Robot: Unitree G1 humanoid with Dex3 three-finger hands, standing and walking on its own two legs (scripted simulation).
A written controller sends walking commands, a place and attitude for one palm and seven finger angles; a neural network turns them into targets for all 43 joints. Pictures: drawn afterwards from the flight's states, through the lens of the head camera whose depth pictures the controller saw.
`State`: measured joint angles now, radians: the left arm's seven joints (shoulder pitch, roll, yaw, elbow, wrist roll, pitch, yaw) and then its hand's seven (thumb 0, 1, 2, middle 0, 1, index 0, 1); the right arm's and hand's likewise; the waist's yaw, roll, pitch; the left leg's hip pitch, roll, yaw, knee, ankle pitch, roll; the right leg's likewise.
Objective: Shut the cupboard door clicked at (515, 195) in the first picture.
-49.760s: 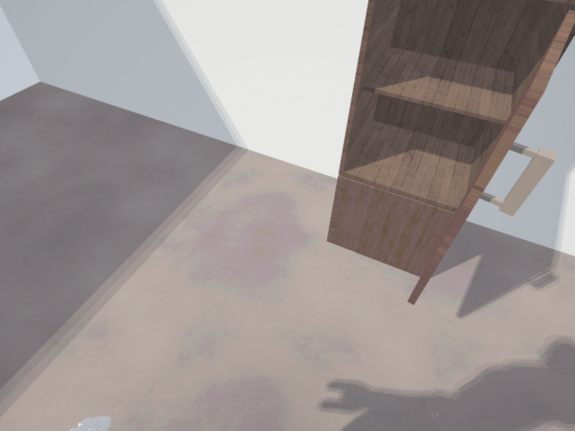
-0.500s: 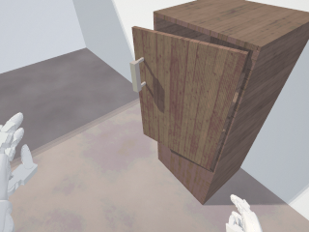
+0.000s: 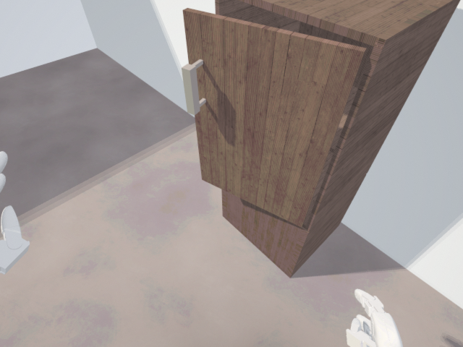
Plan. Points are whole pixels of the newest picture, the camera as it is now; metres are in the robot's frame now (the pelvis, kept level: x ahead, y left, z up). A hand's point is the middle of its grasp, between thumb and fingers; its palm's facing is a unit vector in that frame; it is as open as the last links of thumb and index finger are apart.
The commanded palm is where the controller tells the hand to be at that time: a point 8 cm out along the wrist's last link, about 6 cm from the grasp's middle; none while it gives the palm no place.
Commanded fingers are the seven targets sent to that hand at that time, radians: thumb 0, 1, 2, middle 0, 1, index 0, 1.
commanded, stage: step back with the hand held close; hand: left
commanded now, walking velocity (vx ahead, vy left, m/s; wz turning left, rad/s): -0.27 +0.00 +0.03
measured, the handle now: (196, 87) +0.71 +0.13 +0.09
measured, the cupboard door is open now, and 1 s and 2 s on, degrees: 16 16 16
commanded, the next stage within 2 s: stop stepping back and stand still in 0.76 s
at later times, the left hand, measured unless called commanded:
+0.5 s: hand out of the picture +0.11 +0.26 +0.17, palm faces +0.50 -0.76 -0.42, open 7.4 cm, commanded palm +0.05 +0.30 +0.18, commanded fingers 0.00 0.90 0.90 -0.20 -0.30 -0.20 -0.30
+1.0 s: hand out of the picture -0.03 +0.29 +0.19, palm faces +0.61 -0.70 -0.36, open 7.4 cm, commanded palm -0.11 +0.31 +0.18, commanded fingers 0.00 0.90 0.90 -0.20 -0.30 -0.20 -0.30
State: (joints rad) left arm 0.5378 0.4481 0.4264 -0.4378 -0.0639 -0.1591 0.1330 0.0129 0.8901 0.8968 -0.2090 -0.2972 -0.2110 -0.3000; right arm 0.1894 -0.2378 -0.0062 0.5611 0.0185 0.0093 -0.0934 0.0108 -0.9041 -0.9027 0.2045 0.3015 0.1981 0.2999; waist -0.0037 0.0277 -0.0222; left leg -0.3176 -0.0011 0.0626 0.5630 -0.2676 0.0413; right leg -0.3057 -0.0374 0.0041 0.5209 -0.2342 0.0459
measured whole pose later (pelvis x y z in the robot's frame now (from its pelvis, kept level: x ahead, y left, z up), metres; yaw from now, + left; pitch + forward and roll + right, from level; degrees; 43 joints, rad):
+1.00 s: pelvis -0.20 -0.01 -0.02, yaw +9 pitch -2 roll -5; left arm 0.42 0.43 0.48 -0.52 -0.05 -0.25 0.16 0.01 0.89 0.90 -0.21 -0.30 -0.21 -0.30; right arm 0.21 -0.16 -0.01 0.62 0.01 -0.12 -0.05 0.01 -0.90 -0.90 0.21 0.30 0.20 0.30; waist -0.02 0.02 0.02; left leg -0.50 0.13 0.09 0.69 -0.17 0.05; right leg -0.57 0.08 0.01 1.22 -0.45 0.05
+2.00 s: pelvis -0.25 +0.01 +0.00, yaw -1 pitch +1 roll -1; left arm 0.53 0.41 0.42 -0.46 -0.03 -0.19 0.17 0.01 0.89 0.90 -0.21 -0.30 -0.21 -0.30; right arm 0.24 -0.19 0.03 0.63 0.00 -0.08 -0.08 0.01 -0.90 -0.90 0.21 0.30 0.20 0.30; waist -0.03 -0.02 -0.04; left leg -0.29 0.02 0.09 0.51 -0.22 0.04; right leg -0.17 0.04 -0.08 0.46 -0.30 -0.04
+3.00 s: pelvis -0.26 +0.03 +0.01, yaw -2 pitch -2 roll +0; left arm 0.32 0.16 0.00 1.15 0.01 0.01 0.03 0.00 0.91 0.90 -0.19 -0.29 -0.20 -0.30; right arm 0.30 -0.15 0.01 1.14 -0.02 0.01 -0.03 0.00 -0.91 -0.90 0.20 0.30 0.20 0.30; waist -0.01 0.01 0.02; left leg -0.20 -0.02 0.12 0.38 -0.16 0.07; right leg -0.10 0.00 -0.06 0.38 -0.25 -0.02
